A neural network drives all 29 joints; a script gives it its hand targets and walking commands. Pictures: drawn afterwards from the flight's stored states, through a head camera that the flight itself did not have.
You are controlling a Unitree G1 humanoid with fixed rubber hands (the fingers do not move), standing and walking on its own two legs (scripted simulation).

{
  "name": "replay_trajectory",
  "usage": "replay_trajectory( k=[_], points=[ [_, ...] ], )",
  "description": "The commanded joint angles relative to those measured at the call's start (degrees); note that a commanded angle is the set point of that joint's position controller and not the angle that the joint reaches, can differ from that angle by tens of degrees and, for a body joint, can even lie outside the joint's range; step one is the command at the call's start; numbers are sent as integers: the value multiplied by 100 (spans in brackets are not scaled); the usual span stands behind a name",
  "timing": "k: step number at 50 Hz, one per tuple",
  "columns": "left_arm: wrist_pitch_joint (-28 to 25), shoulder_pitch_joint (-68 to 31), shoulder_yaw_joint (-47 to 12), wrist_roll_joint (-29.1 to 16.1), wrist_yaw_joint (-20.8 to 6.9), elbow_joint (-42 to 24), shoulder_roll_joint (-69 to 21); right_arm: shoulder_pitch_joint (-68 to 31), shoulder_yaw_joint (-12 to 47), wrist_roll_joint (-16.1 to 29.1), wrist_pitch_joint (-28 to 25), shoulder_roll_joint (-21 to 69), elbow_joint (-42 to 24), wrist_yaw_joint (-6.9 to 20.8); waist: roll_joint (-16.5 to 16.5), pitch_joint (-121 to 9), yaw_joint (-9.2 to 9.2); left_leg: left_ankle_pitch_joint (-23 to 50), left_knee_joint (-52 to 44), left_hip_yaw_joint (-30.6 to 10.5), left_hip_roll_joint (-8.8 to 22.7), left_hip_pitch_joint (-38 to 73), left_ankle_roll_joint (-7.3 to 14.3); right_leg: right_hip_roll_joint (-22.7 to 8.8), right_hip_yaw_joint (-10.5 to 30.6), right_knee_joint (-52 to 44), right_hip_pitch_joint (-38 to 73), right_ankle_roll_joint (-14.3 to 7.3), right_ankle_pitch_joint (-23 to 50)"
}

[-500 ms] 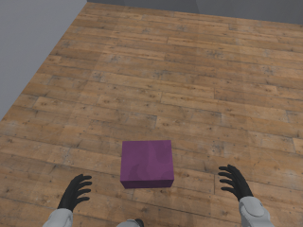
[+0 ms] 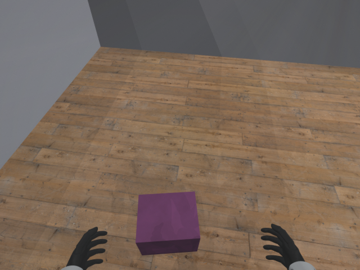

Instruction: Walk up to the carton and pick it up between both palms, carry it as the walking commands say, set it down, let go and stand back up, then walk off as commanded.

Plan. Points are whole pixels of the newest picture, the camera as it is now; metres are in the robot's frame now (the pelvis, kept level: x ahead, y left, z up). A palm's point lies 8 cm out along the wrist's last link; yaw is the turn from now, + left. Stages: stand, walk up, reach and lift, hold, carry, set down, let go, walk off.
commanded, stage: let go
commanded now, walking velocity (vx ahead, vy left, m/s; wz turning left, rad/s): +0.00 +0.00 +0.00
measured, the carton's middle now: (168, 223) +0.45 +0.07 -0.66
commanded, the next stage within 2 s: stand in 0.10 s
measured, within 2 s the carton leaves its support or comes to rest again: neither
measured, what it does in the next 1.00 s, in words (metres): stands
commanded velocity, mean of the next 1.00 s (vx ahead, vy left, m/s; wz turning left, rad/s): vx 0.00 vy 0.00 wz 0.00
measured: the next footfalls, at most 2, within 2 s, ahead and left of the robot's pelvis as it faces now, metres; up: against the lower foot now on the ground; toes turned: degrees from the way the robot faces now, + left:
none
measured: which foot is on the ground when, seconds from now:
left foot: down 0.00-1.00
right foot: down 0.00-1.00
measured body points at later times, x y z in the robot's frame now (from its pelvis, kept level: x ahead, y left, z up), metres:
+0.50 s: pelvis +0.02 +0.01 +0.00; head +0.02 +0.03 +0.45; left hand +0.16 +0.30 -0.10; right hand +0.15 -0.29 -0.08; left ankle +0.03 +0.11 -0.74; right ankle -0.05 -0.09 -0.74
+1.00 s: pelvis +0.01 +0.03 +0.01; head +0.01 +0.04 +0.46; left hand +0.13 +0.33 -0.11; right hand +0.12 -0.29 -0.10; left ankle +0.03 +0.11 -0.74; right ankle -0.05 -0.09 -0.74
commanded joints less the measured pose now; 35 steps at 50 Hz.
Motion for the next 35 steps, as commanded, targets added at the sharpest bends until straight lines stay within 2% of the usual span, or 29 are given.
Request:
replay_trajectory(
  k=[1, 5, 6, 8, 9, 11, 14, 17, 27, 35],
  points=[
    [92, -92, 157, -19, 112, -578, 500, -172, -176, 62, -174, -586, -468, -96, 62, -511, 60, 1395, 114, -211, -52, 1425, -78, -161, 24, -587, -1582, 214, 1549],
    [240, -167, 60, -64, 211, -687, 528, -141, -129, 129, -238, -571, -466, -191, -9, -649, -9, 1258, 227, -221, -63, 1227, -94, -178, 41, -471, -1540, 183, 1671],
    [-158, -162, 184, 156, 413, 11, 1320, -277, -310, -180, -357, -1256, 355, -333, -355, -562, -11, 651, 194, -357, 424, 228, -80, -381, 281, -598, -1603, 337, 624],
    [-516, -281, 143, 232, 467, 114, 1262, -265, -322, -238, -477, -1279, 556, -396, -183, -376, -126, -158, 115, -422, 387, -72, -24, -501, 612, -850, -1724, 224, -324],
    [-614, -313, 138, 236, 453, 166, 1223, -304, -307, -228, -533, -1265, 659, -391, -72, -385, -144, -285, 70, -467, 408, -152, -27, -510, 649, -876, -1731, 192, -466],
    [-729, -311, 125, 222, 415, 356, 1195, -437, -288, -187, -627, -1267, 843, -362, 116, -493, -104, -111, 15, -513, 450, -216, -22, -506, 645, -795, -1569, 177, -100],
    [-812, -243, 114, 182, 410, 624, 1278, -497, -260, -152, -698, -1314, 1089, -350, 136, -800, -69, 716, 34, -580, 546, -125, 22, -515, 567, -585, -1133, 232, 975],
    [-849, -183, 95, 151, 448, 897, 1411, -525, -237, -136, -725, -1455, 1334, -385, 206, -1000, -41, 1288, 48, -617, 619, -16, 42, -542, 531, -491, -847, 266, 1579],
    [-938, -217, 20, 134, 519, 1609, 1674, -587, -171, -127, -773, -1729, 1938, -454, 191, -1006, -73, 1754, -53, -689, 725, 219, 86, -631, 557, -561, -700, 246, 2012],
    [-959, -273, -37, 122, 532, 2016, 1733, -675, -134, -105, -793, -1813, 2283, -468, 168, -974, -88, 1857, -189, -725, 775, 355, 106, -670, 567, -665, -651, 233, 1998]
  ],
)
